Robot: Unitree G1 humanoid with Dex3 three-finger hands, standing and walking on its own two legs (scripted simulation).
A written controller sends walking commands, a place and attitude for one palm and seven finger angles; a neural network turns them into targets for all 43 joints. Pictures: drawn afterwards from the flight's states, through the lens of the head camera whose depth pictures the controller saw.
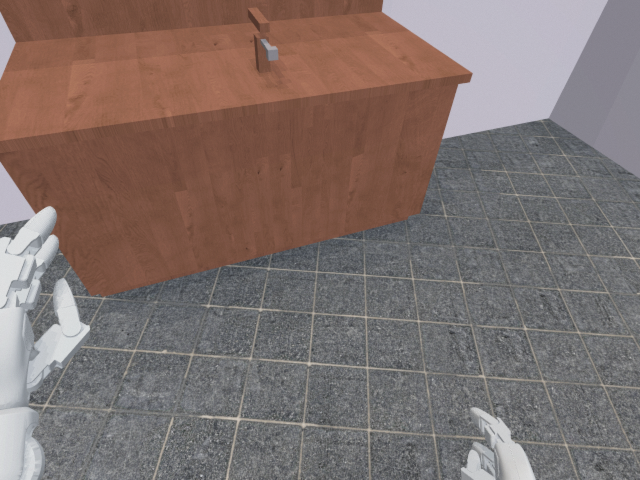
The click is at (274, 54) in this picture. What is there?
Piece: tap's lever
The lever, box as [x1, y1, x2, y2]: [266, 46, 277, 60]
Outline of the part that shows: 275,46 266,47 266,57 268,60 277,59 277,49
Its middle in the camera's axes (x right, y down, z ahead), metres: -0.14 -0.51 +1.06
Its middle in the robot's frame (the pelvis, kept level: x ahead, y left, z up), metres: +1.13 +0.21 +0.06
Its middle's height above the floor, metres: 0.83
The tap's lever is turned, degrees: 0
